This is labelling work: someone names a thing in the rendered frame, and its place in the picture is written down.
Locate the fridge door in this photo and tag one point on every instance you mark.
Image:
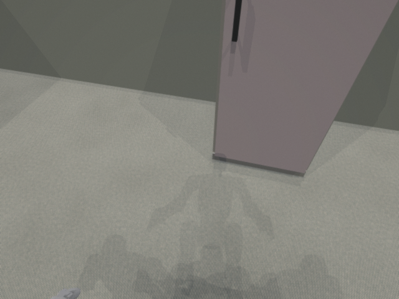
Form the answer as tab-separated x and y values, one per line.
284	80

